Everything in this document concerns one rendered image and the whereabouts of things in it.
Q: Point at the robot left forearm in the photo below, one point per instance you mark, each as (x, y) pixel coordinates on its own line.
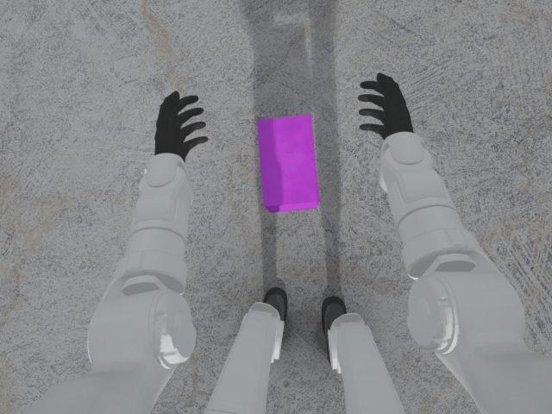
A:
(155, 254)

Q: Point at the robot right upper arm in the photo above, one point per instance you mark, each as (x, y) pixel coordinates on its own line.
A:
(474, 323)

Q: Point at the left robot hand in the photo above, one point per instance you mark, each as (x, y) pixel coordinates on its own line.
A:
(169, 136)

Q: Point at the left robot shin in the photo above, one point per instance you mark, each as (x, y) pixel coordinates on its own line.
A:
(262, 307)

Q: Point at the carton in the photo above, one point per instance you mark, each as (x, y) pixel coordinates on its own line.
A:
(287, 163)

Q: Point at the robot left foot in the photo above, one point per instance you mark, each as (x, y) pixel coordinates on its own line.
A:
(277, 298)

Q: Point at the right robot hand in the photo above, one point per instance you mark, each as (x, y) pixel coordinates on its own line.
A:
(395, 115)

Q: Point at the robot right forearm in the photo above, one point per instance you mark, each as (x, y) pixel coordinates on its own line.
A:
(432, 234)

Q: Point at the robot left upper arm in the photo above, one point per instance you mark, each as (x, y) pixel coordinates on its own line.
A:
(135, 343)

